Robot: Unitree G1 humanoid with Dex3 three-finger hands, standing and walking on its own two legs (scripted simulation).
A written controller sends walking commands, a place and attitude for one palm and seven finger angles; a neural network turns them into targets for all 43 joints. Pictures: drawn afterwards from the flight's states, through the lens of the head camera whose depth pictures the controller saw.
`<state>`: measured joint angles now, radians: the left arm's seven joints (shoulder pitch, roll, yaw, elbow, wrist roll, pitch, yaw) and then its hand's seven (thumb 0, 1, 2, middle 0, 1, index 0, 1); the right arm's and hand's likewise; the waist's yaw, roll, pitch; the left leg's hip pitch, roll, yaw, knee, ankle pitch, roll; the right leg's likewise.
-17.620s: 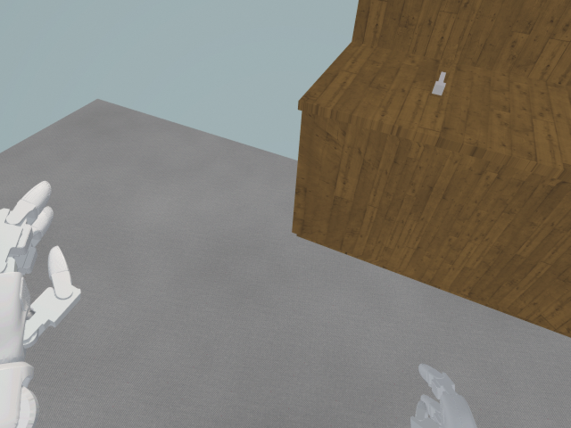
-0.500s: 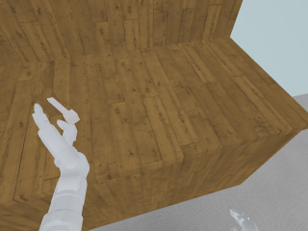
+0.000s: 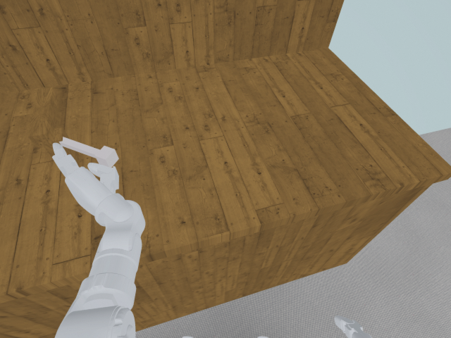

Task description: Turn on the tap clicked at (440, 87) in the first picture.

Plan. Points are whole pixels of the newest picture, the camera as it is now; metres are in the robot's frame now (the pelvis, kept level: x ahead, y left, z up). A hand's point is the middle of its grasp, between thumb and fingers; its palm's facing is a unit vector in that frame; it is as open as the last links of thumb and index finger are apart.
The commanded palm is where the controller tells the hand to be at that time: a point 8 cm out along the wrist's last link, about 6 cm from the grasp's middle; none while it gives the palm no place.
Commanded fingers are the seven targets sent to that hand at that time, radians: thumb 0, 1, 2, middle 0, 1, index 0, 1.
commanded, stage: push the lever round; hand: left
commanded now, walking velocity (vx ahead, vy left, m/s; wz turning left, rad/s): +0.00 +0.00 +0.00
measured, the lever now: (107, 157) +0.43 +0.24 +0.07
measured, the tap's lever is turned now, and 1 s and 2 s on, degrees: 51 80 86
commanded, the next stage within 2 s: lift the hand up off the lever in 0.92 s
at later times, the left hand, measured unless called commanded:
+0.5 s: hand (125, 160) +0.43 +0.21 +0.06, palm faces +0.83 -0.55 -0.09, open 7.9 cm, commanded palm +0.38 +0.22 +0.06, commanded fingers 0.00 0.90 0.90 -0.15 -0.15 -0.15 -0.15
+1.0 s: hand (130, 153) +0.45 +0.20 +0.06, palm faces +0.84 -0.53 -0.10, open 8.2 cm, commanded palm +0.40 +0.22 +0.06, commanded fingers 0.00 0.90 0.90 -0.15 -0.15 -0.15 -0.15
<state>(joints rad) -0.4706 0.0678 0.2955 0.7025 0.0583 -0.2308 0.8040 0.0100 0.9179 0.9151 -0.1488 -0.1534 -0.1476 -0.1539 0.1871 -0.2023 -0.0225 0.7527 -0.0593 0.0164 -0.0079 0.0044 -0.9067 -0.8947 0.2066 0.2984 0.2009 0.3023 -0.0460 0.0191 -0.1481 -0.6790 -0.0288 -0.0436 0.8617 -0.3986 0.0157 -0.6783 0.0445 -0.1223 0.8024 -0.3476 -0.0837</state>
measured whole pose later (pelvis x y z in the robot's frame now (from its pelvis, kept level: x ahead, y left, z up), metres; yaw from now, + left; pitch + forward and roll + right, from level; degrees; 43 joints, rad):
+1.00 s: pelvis +0.00 -0.01 -0.01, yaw +0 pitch +16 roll -1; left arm -0.73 0.12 0.45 0.99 0.15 -0.27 0.93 0.02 0.90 0.90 -0.15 -0.15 -0.05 -0.11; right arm 0.23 -0.20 -0.04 0.78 -0.10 0.01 0.03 0.00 -0.91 -0.89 0.21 0.30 0.20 0.30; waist -0.11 0.01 -0.17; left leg -0.77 -0.02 -0.05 0.89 -0.40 0.00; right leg -0.78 0.06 -0.13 0.83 -0.35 -0.10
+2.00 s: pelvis +0.02 +0.01 +0.01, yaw +0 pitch +12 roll -1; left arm -0.60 0.03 0.32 0.74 0.08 -0.12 0.87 0.02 0.90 0.90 -0.15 -0.16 -0.15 -0.15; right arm 0.20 -0.19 -0.04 0.76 -0.08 0.03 0.05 0.00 -0.91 -0.89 0.21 0.30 0.20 0.30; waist -0.04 0.02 -0.15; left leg -0.59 -0.04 -0.04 0.78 -0.39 0.03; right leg -0.59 0.04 -0.12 0.72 -0.34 -0.07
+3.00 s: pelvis +0.02 -0.01 +0.03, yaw +0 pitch +8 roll +0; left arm -0.56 0.05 0.32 0.62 0.03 0.01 0.84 0.02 0.90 0.90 -0.15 -0.15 -0.15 -0.15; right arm 0.18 -0.22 -0.04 0.77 -0.04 0.02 -0.01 0.01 -0.91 -0.89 0.20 0.30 0.20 0.30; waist -0.03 0.03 -0.11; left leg -0.44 -0.02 -0.05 0.63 -0.32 0.00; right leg -0.44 0.06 -0.11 0.58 -0.28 -0.09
